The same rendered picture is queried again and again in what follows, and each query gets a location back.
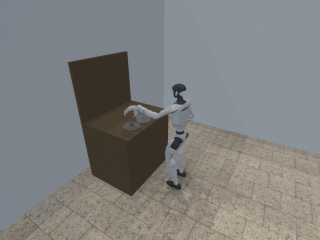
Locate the pot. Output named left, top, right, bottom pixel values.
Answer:
left=136, top=111, right=152, bottom=123

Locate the right robot thigh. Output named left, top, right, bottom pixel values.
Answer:
left=175, top=132, right=189, bottom=158

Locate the lid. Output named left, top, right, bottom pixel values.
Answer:
left=123, top=121, right=141, bottom=131

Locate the left robot shin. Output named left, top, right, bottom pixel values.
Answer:
left=166, top=162, right=178, bottom=185

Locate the left robot upper arm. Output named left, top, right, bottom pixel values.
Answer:
left=153, top=105, right=178, bottom=120

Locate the right robot upper arm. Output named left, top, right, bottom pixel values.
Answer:
left=184, top=99, right=195, bottom=119

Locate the table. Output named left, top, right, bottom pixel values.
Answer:
left=68, top=51, right=169, bottom=197

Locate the left robot hand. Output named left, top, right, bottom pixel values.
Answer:
left=124, top=105, right=138, bottom=117

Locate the robot left forearm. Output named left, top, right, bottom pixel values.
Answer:
left=134, top=105, right=157, bottom=118

